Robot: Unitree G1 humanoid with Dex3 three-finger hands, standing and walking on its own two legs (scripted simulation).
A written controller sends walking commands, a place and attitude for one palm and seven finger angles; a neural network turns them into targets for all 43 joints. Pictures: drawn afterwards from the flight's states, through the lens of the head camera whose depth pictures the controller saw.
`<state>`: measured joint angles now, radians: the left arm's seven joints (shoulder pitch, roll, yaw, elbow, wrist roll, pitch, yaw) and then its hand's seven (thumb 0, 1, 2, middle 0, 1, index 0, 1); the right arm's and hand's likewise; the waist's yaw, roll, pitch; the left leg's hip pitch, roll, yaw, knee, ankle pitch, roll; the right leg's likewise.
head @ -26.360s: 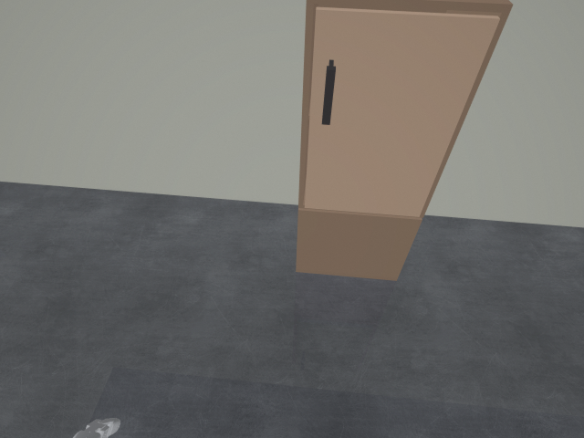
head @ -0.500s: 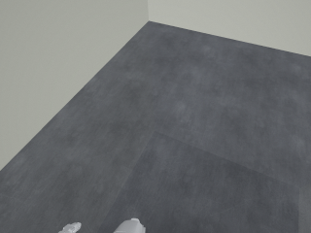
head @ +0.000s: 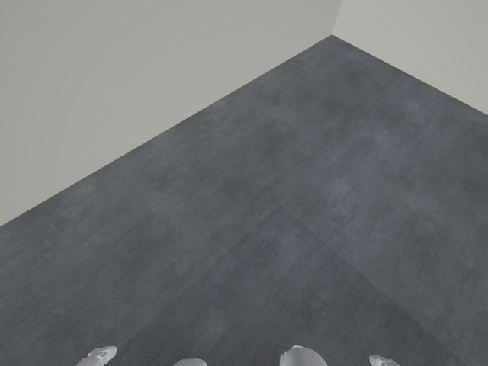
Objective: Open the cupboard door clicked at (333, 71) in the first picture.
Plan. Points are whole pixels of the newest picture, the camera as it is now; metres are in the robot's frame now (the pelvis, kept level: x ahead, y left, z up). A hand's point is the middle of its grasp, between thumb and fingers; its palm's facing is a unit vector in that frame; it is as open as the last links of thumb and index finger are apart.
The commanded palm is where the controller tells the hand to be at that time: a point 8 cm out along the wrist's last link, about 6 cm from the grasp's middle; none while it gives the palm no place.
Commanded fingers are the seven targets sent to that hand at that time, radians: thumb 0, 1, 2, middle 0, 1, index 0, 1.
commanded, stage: turn to face it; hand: left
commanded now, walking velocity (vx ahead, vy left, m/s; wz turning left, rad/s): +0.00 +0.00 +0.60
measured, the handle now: out of the picture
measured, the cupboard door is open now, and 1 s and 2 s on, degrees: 44 44 44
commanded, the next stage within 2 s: none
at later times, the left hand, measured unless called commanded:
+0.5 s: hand out of the picture +0.01 +0.18 -0.18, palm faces +0.34 -0.92 -0.20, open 7.3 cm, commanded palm none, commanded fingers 0.00 0.90 0.90 -0.20 -0.30 -0.20 -0.30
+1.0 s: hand out of the picture +0.04 +0.19 -0.15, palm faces +0.55 -0.78 -0.29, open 7.3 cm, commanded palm none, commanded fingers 0.00 0.90 0.90 -0.20 -0.30 -0.20 -0.30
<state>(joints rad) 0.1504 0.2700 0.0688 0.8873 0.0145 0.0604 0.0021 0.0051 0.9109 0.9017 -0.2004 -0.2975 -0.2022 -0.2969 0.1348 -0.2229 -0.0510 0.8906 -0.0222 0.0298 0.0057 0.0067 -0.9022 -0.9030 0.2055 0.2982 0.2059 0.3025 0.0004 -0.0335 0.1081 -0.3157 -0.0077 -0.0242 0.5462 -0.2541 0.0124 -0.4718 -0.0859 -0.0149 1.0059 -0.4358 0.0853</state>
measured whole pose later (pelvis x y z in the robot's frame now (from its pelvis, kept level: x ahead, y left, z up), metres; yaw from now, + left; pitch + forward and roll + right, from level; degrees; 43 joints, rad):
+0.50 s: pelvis +0.03 -0.02 -0.01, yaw +19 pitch +1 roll +0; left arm 0.25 0.21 0.04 0.89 0.02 0.02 0.01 0.00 0.90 0.90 -0.21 -0.30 -0.21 -0.30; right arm 0.10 -0.25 -0.07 0.90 -0.01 0.05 0.04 0.01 -0.91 -0.90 0.20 0.30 0.20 0.30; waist 0.00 -0.05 0.12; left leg -0.32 0.01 0.10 0.60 -0.26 -0.02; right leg -0.23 -0.18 -0.24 0.67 -0.41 0.05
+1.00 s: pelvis +0.06 -0.04 +0.00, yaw +36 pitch +1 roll +0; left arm 0.15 0.21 0.04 0.85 0.02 0.01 0.02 0.00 0.91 0.90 -0.20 -0.30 -0.20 -0.30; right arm 0.19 -0.26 -0.10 0.93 -0.01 0.07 0.01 0.01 -0.90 -0.90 0.21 0.30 0.21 0.30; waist -0.04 0.04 0.10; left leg -0.47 -0.05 -0.07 0.98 -0.48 -0.04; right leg -0.24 -0.05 -0.08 0.55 -0.33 0.00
